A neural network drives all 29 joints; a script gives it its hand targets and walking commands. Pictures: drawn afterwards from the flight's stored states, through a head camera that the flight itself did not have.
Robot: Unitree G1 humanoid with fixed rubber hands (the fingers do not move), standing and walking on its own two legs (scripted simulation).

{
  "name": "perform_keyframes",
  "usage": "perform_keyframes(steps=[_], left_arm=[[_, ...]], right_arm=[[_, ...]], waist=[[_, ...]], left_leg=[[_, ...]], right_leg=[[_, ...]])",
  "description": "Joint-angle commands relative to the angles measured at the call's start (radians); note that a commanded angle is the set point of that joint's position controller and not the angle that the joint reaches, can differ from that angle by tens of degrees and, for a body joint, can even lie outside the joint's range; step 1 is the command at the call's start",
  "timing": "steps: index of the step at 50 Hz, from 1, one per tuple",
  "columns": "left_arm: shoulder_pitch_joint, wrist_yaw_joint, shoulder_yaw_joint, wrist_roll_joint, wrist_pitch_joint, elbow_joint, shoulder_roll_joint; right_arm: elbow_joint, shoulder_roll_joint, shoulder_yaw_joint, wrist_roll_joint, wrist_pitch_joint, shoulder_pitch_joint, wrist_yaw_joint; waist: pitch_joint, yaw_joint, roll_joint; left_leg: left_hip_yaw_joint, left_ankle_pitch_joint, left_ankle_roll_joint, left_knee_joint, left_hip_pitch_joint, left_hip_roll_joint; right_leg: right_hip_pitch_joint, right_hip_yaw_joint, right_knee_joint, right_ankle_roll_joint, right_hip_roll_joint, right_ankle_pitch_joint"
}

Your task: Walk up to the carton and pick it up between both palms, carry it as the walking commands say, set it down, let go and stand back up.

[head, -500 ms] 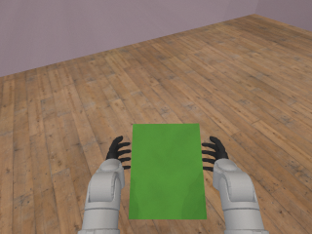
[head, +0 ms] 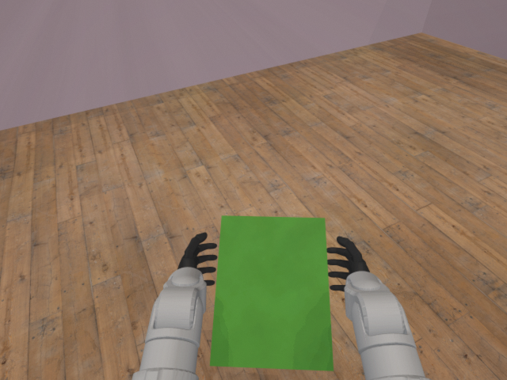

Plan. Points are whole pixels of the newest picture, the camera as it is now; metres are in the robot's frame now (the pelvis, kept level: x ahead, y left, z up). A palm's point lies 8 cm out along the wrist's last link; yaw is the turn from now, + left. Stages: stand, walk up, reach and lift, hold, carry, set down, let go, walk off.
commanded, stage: carry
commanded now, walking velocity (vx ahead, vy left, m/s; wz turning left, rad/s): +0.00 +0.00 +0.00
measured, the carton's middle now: (270, 291) +0.33 +0.00 -0.07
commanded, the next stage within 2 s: none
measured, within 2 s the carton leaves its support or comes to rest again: neither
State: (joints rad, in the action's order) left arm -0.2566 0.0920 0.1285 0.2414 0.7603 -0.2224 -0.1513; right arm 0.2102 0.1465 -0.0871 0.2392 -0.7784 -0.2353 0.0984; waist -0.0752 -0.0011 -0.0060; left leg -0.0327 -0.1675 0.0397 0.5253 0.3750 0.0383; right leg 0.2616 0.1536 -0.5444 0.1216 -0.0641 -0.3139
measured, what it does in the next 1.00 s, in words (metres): shifts its weight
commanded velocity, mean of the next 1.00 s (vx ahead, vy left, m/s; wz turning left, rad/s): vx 0.00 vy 0.00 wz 0.00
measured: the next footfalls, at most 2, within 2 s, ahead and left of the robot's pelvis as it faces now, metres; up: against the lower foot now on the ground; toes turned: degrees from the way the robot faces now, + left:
left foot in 1.52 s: +0.27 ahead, +0.20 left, +0.00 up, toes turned +10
right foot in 2.00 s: +0.62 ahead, +0.05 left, +0.00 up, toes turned +5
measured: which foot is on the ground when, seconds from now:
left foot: down 0.00-1.00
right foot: down 0.00-1.00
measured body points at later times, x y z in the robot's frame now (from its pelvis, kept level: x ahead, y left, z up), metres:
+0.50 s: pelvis +0.03 +0.03 +0.00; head +0.01 +0.02 +0.45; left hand +0.33 +0.17 +0.04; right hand +0.33 -0.10 +0.03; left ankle +0.07 +0.10 -0.73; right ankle -0.01 -0.03 -0.73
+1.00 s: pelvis +0.04 +0.04 +0.00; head +0.01 +0.03 +0.45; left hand +0.34 +0.18 +0.05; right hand +0.34 -0.10 +0.04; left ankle +0.07 +0.10 -0.73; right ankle -0.01 -0.03 -0.73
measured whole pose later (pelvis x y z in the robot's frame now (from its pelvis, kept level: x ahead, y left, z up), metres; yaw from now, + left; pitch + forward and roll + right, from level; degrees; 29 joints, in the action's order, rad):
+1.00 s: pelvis +0.04 +0.04 +0.00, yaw +0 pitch +1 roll +1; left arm -0.24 0.06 0.13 0.24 0.76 -0.21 -0.15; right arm 0.20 0.14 -0.10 0.25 -0.78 -0.22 0.07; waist -0.11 0.00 0.00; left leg -0.06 -0.20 0.10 0.46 0.29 0.11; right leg 0.20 0.13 -0.54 0.05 0.01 -0.37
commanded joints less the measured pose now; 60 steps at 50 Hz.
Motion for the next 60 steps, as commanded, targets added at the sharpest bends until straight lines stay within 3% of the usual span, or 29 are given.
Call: perform_keyframes(steps=[1,8,22,55,57,58,60], left_arm=[[-0.449,-0.255,-0.516,-0.266,-0.057,0.085,-0.976],[-0.416,-0.275,-0.515,-0.260,-0.048,0.060,-0.984],[-0.428,-0.290,-0.517,-0.266,-0.055,0.070,-1.004],[-0.385,-0.269,-0.498,-0.255,-0.045,0.097,-0.977],[-0.423,-0.265,-0.499,-0.263,-0.039,0.123,-0.971],[-0.450,-0.261,-0.499,-0.268,-0.031,0.128,-0.967],[-0.453,-0.248,-0.484,-0.261,-0.010,0.118,-0.945]], right_arm=[[-0.135,0.964,0.520,-0.266,0.083,-0.491,-0.252],[-0.108,0.965,0.512,-0.252,0.073,-0.466,-0.264],[-0.114,0.979,0.520,-0.258,0.081,-0.482,-0.275],[-0.139,0.952,0.494,-0.245,0.073,-0.442,-0.261],[-0.167,0.953,0.505,-0.261,0.069,-0.472,-0.259],[-0.182,0.947,0.508,-0.267,0.064,-0.494,-0.257],[-0.195,0.917,0.492,-0.261,0.050,-0.499,-0.250]], waist=[[-0.249,-0.008,0.003],[-0.266,-0.009,-0.003],[-0.275,-0.006,-0.008],[-0.271,0.003,-0.005],[-0.262,-0.006,-0.020],[-0.236,-0.012,-0.053],[-0.166,-0.017,-0.107]], left_leg=[[0.140,0.066,0.062,-0.055,-0.086,-0.134],[0.138,0.193,0.064,-0.071,-0.119,-0.143],[0.160,0.228,0.074,-0.091,-0.153,-0.139],[0.170,0.238,0.065,-0.123,-0.172,-0.132],[0.173,-0.062,0.076,-0.099,-0.107,-0.106],[0.174,-0.218,0.072,-0.070,-0.035,-0.088],[0.122,-0.286,0.037,0.017,0.120,-0.048]], right_leg=[[-0.101,-0.243,0.151,-0.079,0.242,0.076],[-0.143,-0.190,0.092,-0.095,0.235,0.200],[-0.142,-0.167,0.056,-0.098,0.225,0.184],[-0.148,-0.157,0.058,-0.081,0.203,0.171],[-0.167,-0.196,0.073,-0.054,0.198,-0.056],[-0.176,-0.262,0.117,-0.027,0.217,-0.189],[-0.211,-0.395,0.226,0.027,0.289,-0.362]])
